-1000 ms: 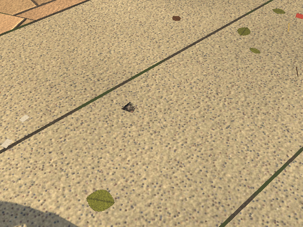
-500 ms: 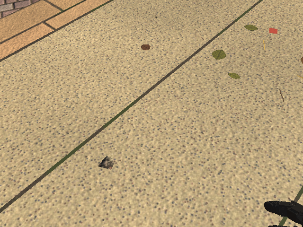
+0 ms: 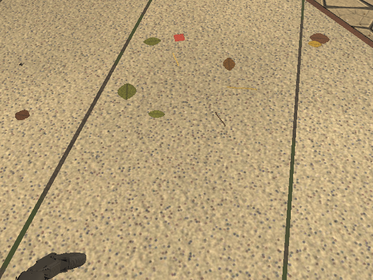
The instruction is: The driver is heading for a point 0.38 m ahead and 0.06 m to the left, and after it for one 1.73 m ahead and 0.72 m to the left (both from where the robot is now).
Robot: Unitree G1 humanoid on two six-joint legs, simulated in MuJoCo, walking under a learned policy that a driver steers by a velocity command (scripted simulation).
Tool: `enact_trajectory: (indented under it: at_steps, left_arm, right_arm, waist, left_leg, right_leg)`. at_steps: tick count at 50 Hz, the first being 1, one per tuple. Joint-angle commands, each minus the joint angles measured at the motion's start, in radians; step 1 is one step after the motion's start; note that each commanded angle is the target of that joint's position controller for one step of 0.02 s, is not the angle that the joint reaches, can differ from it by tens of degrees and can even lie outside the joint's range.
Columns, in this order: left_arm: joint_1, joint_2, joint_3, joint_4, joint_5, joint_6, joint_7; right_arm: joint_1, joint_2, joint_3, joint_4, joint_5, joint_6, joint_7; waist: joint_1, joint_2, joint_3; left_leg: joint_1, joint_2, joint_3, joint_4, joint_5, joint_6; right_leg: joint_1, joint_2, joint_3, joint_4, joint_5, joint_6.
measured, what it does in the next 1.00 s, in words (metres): walks ahead: right foot, then left foot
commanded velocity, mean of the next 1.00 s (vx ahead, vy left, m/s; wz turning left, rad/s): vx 0.25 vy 0.00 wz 0.13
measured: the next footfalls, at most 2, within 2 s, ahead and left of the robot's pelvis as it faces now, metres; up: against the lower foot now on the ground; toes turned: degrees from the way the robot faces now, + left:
right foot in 0.04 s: +0.19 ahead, -0.11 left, +0.00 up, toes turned -4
left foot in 0.52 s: +0.49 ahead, +0.07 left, +0.00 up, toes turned -3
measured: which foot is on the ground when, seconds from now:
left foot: down 0.00-0.04, up 0.06-0.50, down 0.52-0.96, up 0.98-1.00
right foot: up 0.00-0.02, down 0.04-0.54, up 0.56-0.92, down 0.94-1.00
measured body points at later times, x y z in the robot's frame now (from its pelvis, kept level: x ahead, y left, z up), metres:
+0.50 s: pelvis +0.28 -0.02 +0.00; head +0.31 -0.02 +0.45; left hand +0.38 +0.26 -0.11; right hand +0.45 -0.28 -0.10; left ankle +0.45 +0.08 -0.71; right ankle +0.15 -0.10 -0.73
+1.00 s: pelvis +0.40 -0.05 +0.01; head +0.43 -0.06 +0.45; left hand +0.47 +0.25 -0.09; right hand +0.62 -0.30 -0.09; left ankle +0.44 +0.07 -0.71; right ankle +0.46 -0.17 -0.73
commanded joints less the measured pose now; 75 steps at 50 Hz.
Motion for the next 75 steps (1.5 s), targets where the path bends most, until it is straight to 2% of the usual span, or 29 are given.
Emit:
enact_trajectory:
  at_steps: [1,2,3,4,5,7,11,17,22,25,26,27,28,29,31,35,47,48,49,51,53,60,67,68,69,70,71,73,75]
  left_arm:
    - [0.189,0.162,0.075,-0.030,0.002,-0.004,0.005]
    - [0.370,0.231,0.108,0.019,-0.002,0.006,0.024]
    - [0.337,0.357,0.121,0.013,-0.015,-0.002,0.034]
    - [0.377,0.279,0.096,-0.020,-0.008,-0.019,0.028]
    - [0.344,0.221,0.076,-0.002,0.003,-0.035,0.023]
    - [0.217,0.167,0.056,-0.010,0.004,-0.043,0.026]
    - [0.153,0.130,0.036,-0.003,0.022,-0.057,0.041]
    - [0.208,0.149,0.030,0.073,0.029,-0.065,0.060]
    - [0.224,0.161,0.032,0.130,0.032,-0.053,0.064]
    - [0.172,0.175,0.040,0.126,0.016,-0.027,0.084]
    - [0.189,0.165,0.036,0.115,0.024,-0.021,0.093]
    - [0.288,0.118,0.019,0.088,0.057,-0.027,0.094]
    - [0.356,0.074,-0.003,0.085,0.050,-0.033,0.079]
    - [0.308,0.158,0.013,0.099,0.025,-0.030,0.067]
    - [0.173,0.153,0.015,0.068,0.014,-0.006,0.074]
    - [0.188,0.108,0.011,0.070,0.032,0.016,0.095]
    - [0.174,0.129,0.032,0.080,0.021,-0.026,0.076]
    - [0.193,0.201,0.049,0.071,0.040,-0.024,0.082]
    - [0.164,0.264,0.066,0.079,0.074,-0.011,0.082]
    - [0.076,0.157,0.039,0.033,0.066,-0.014,0.090]
    - [0.037,0.125,0.029,0.025,0.035,-0.011,0.096]
    - [0.105,0.173,0.051,0.049,0.037,0.020,0.104]
    - [0.065,0.200,0.069,0.071,-0.008,0.017,0.082]
    - [0.114,0.169,0.062,0.095,-0.007,0.012,0.078]
    - [0.131,0.113,0.047,0.084,0.032,0.010,0.074]
    - [0.047,0.092,0.034,0.018,0.056,0.006,0.082]
    - [-0.014,0.141,0.049,0.017,0.045,0.005,0.088]
    - [0.013,0.148,0.059,0.046,0.027,0.013,0.096]
    - [0.037,0.152,0.064,0.057,0.038,0.016,0.101]
  right_arm:
    - [-0.055,-0.210,-0.049,-0.061,0.018,0.008,-0.013]
    - [-0.044,-0.171,-0.032,-0.072,-0.002,0.005,-0.018]
    - [0.054,-0.018,0.020,-0.137,-0.052,-0.018,-0.002]
    - [-0.040,-0.088,0.015,-0.148,-0.018,-0.056,0.012]
    - [-0.149,-0.145,-0.001,-0.179,0.022,-0.075,0.020]
    - [-0.157,-0.129,0.003,-0.170,-0.014,-0.085,0.009]
    - [-0.083,-0.094,0.006,-0.129,-0.029,-0.040,0.015]
    - [-0.250,-0.032,0.034,-0.158,-0.023,-0.037,0.029]
    - [-0.276,-0.058,0.023,-0.179,-0.013,-0.040,0.059]
    - [-0.132,-0.121,-0.010,-0.162,-0.032,-0.038,0.068]
    - [-0.052,-0.172,-0.030,-0.152,-0.035,-0.039,0.061]
    - [-0.010,-0.257,-0.045,-0.171,-0.043,-0.033,0.051]
    - [-0.009,-0.225,-0.031,-0.188,-0.044,-0.024,0.046]
    - [-0.032,-0.169,-0.022,-0.211,-0.027,-0.008,0.044]
    - [-0.122,-0.119,-0.007,-0.231,-0.014,0.019,0.028]
    - [-0.185,-0.138,-0.018,-0.257,-0.036,0.047,0.007]
    - [-0.177,-0.127,-0.031,-0.283,-0.002,0.108,-0.024]
    - [-0.139,-0.077,-0.017,-0.285,-0.007,0.107,-0.021]
    - [-0.160,-0.077,-0.020,-0.324,-0.001,0.096,-0.018]
    - [-0.106,-0.178,-0.058,-0.273,-0.010,0.089,-0.014]
    - [-0.077,-0.138,-0.053,-0.244,-0.009,0.113,-0.022]
    - [-0.203,-0.056,-0.017,-0.320,0.000,0.117,0.000]
    - [-0.118,-0.073,-0.034,-0.309,-0.001,0.128,0.023]
    - [-0.082,-0.099,-0.045,-0.298,-0.005,0.127,0.015]
    - [-0.048,-0.198,-0.071,-0.307,-0.004,0.123,0.000]
    - [-0.054,-0.279,-0.082,-0.327,-0.035,0.108,0.002]
    - [-0.039,-0.216,-0.066,-0.326,-0.052,0.086,0.008]
    - [-0.138,-0.169,-0.050,-0.317,-0.029,0.069,-0.003]
    - [-0.189,-0.142,-0.034,-0.323,-0.010,0.077,-0.016]
  waist:
    - [0.189,0.106,-0.124]
    - [0.268,0.035,-0.217]
    - [0.135,-0.262,-0.295]
    - [0.213,-0.158,-0.447]
    - [0.229,-0.096,-0.290]
    - [0.139,0.003,-0.139]
    - [0.069,-0.021,-0.100]
    - [0.139,-0.026,-0.016]
    - [0.149,-0.040,-0.030]
    - [0.061,-0.050,-0.098]
    - [0.030,0.011,-0.163]
    - [0.073,0.210,-0.296]
    - [0.091,0.315,-0.454]
    - [0.045,0.164,-0.464]
    - [0.061,0.035,-0.235]
    - [0.119,0.128,-0.140]
    - [0.116,0.168,-0.158]
    - [0.099,0.023,-0.179]
    - [0.069,-0.283,-0.108]
    - [0.062,-0.135,-0.111]
    - [0.063,-0.090,-0.090]
    - [0.142,-0.160,-0.117]
    - [0.085,-0.157,-0.127]
    - [0.078,-0.093,-0.136]
    - [0.092,0.148,-0.149]
    - [0.068,0.355,-0.145]
    - [0.011,0.223,-0.186]
    - [0.075,0.139,-0.129]
    - [0.101,0.155,-0.123]
  left_leg:
    - [-0.071,0.212,-0.023,0.331,1.061,0.126]
    - [-0.299,0.176,-0.022,0.617,0.830,0.084]
    - [-0.771,-0.015,-0.082,0.988,-0.143,0.021]
    - [-0.884,-0.049,-0.319,1.113,-0.209,0.030]
    - [-0.963,-0.001,-0.328,1.099,-0.103,0.051]
    - [-0.857,0.068,-0.325,0.920,0.034,0.051]
    - [-0.705,0.101,-0.291,0.772,0.138,0.006]
    - [-0.644,0.059,-0.241,0.392,0.540,0.011]
    - [-0.618,0.004,-0.258,0.272,0.515,0.065]
    - [-0.500,-0.062,-0.210,0.211,0.398,0.110]
    - [-0.352,-0.038,-0.257,0.181,0.638,0.142]
    - [-0.043,0.182,-0.540,0.262,1.049,0.276]
    - [0.177,0.352,-0.909,0.178,1.046,0.464]
    - [0.128,0.305,-0.861,0.137,0.787,0.422]
    - [-0.143,0.225,-0.704,0.070,0.469,0.335]
    - [-0.428,0.112,-0.601,0.001,0.392,0.291]
    - [-0.446,0.020,-0.699,0.132,0.144,0.180]
    - [-0.539,-0.053,-0.604,0.303,-0.044,0.122]
    - [-0.714,-0.199,-0.379,0.515,-0.191,0.067]
    - [-0.716,-0.118,-0.392,0.824,-0.137,0.014]
    - [-0.749,-0.098,-0.367,0.927,-0.046,-0.025]
    - [-0.671,-0.022,-0.258,0.652,-0.009,-0.060]
    - [-0.375,-0.054,-0.159,0.202,0.171,0.047]
    - [-0.253,-0.058,-0.199,0.104,0.294,0.082]
    - [-0.071,0.135,-0.476,0.073,0.608,0.157]
    - [-0.068,0.354,-0.775,0.080,0.796,0.375]
    - [-0.097,0.338,-0.741,0.059,0.719,0.415]
    - [-0.163,0.219,-0.593,0.063,0.569,0.304]
    - [-0.222,0.173,-0.552,0.065,0.604,0.274]
  right_leg:
    - [0.339,0.120,-0.088,-0.077,-0.033,-0.082]
    - [0.655,0.071,0.035,-0.091,-0.011,-0.130]
    - [0.992,-0.207,0.597,-0.151,-0.132,-0.314]
    - [1.036,-0.282,0.871,-0.317,-0.324,-0.370]
    - [0.937,-0.252,0.727,-0.346,-0.265,-0.307]
    - [0.645,-0.171,0.516,-0.353,-0.062,-0.246]
    - [0.421,-0.129,0.325,-0.417,0.223,-0.237]
    - [0.367,-0.057,0.093,-0.435,0.351,-0.144]
    - [0.514,-0.122,0.067,-0.343,0.416,-0.108]
    - [0.584,-0.108,0.049,-0.092,0.642,-0.057]
    - [0.530,-0.044,0.005,0.112,0.566,-0.006]
    - [0.260,0.069,-0.026,0.472,0.044,0.068]
    - [0.003,0.204,0.076,0.729,-0.580,0.116]
    - [-0.028,0.130,0.181,0.792,-0.527,0.104]
    - [-0.081,0.064,0.142,0.697,-0.407,0.099]
    - [0.088,0.061,0.102,0.378,-0.332,0.115]
    - [0.363,0.056,0.129,-0.230,-0.067,0.081]
    - [0.463,-0.145,0.295,-0.297,-0.067,0.006]
    - [0.418,-0.302,0.530,-0.366,0.055,-0.143]
    - [0.391,-0.292,0.438,-0.324,0.146,-0.163]
    - [0.422,-0.212,0.297,-0.292,0.174,-0.113]
    - [0.529,-0.219,0.143,-0.284,0.268,-0.149]
    - [0.455,-0.238,0.051,-0.171,0.251,-0.086]
    - [0.377,-0.202,-0.003,-0.085,0.148,-0.020]
    - [0.146,-0.104,-0.106,0.169,-0.163,0.082]
    - [-0.102,0.042,-0.054,0.380,-0.565,0.144]
    - [-0.105,0.029,0.075,0.527,-0.570,0.143]
    - [-0.105,0.007,0.105,0.528,-0.405,0.127]
    - [-0.053,0.023,0.100,0.511,-0.304,0.142]
Keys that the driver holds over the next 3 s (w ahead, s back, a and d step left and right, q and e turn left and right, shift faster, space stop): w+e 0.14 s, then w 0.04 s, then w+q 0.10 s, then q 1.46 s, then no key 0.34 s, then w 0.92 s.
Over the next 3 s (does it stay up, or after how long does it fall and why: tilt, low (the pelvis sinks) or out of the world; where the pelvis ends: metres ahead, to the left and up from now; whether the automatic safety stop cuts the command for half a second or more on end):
stays up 0.64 0.21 0.00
